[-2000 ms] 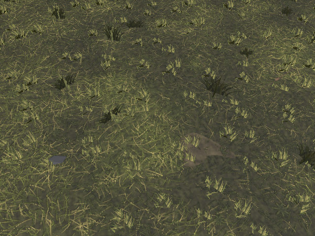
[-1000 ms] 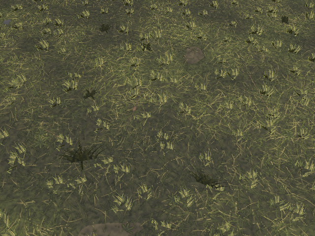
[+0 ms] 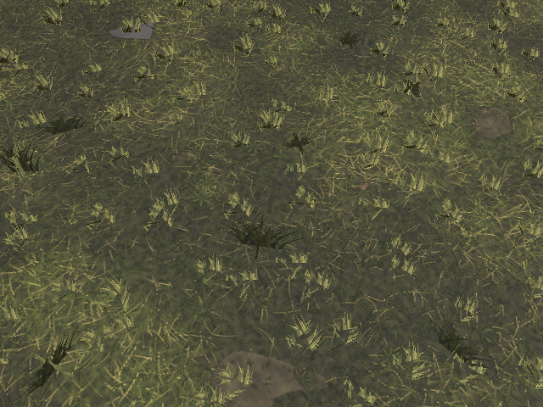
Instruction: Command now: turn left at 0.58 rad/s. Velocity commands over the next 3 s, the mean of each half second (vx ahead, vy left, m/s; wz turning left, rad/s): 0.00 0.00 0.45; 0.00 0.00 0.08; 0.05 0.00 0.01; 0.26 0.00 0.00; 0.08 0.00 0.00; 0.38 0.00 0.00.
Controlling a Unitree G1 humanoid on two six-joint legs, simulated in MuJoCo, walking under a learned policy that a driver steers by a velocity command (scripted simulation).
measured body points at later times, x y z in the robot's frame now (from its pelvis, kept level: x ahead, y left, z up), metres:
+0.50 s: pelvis -0.01 -0.02 +0.00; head +0.03 -0.02 +0.44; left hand +0.06 +0.27 -0.11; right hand +0.20 -0.25 -0.10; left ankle -0.05 +0.11 -0.73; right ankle +0.02 -0.15 -0.74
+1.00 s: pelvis -0.01 +0.01 +0.00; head +0.00 +0.02 +0.44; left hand +0.00 +0.30 -0.13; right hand +0.19 -0.20 -0.11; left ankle -0.05 +0.11 -0.74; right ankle +0.02 -0.15 -0.74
